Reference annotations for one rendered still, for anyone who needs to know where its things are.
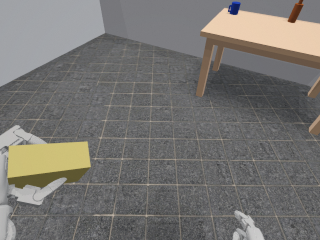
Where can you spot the sponge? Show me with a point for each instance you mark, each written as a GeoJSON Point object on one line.
{"type": "Point", "coordinates": [40, 164]}

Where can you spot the table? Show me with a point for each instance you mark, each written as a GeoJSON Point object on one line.
{"type": "Point", "coordinates": [264, 35]}

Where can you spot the left robot forearm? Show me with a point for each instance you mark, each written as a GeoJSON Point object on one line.
{"type": "Point", "coordinates": [7, 227]}

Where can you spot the robot left hand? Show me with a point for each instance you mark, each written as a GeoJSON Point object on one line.
{"type": "Point", "coordinates": [29, 195]}

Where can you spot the robot right hand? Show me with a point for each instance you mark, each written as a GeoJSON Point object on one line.
{"type": "Point", "coordinates": [252, 233]}

